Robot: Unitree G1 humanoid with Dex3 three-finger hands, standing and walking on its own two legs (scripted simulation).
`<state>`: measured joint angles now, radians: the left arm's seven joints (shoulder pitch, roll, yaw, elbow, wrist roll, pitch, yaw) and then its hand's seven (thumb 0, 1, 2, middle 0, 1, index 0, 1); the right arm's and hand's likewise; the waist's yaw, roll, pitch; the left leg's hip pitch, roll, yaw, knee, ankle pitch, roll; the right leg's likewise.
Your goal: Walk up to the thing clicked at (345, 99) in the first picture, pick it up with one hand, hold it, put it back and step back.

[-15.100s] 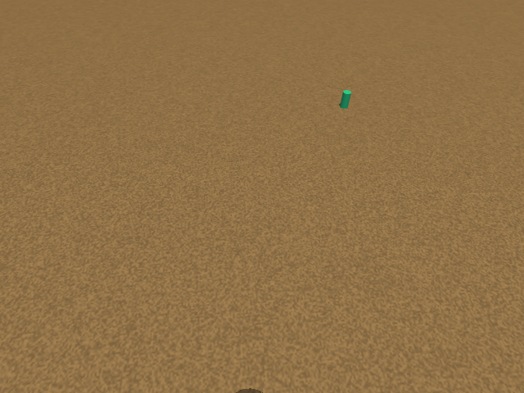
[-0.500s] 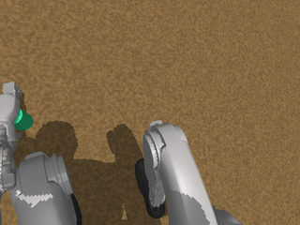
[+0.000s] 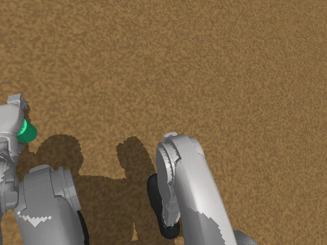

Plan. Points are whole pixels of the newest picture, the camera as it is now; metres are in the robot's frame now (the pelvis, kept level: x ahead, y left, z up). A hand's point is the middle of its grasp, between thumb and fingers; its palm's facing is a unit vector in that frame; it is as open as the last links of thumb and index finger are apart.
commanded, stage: close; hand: left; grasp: from above
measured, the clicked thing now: (20, 129) +0.43 +0.25 -0.24
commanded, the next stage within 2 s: settle in 1.04 s
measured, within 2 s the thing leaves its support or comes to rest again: leaves its support in 1.48 s
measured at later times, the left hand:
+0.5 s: hand (13, 132) +0.41 +0.25 -0.22, palm faces -0.44 -0.12 -0.89, open 10.0 cm
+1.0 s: hand (12, 133) +0.41 +0.25 -0.22, palm faces -0.43 -0.12 -0.89, open 9.7 cm
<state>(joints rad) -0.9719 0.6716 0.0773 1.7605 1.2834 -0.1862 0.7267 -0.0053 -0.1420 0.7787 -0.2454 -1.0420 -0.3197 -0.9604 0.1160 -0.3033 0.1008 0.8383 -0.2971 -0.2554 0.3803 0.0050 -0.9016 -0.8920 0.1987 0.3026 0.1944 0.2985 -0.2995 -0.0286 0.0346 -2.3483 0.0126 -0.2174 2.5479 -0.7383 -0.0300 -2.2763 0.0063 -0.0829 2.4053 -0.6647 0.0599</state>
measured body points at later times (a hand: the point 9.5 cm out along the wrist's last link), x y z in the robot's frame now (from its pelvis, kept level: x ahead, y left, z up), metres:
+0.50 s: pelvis +0.00 +0.00 +0.00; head +0.24 +0.09 +0.37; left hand +0.43 +0.26 -0.16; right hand +0.04 -0.26 -0.08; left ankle +0.06 +0.13 -0.27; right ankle +0.11 -0.13 -0.27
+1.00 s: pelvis +0.00 +0.00 +0.00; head +0.24 +0.09 +0.37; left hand +0.43 +0.26 -0.16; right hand +0.04 -0.26 -0.09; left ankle +0.06 +0.13 -0.27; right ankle +0.11 -0.13 -0.27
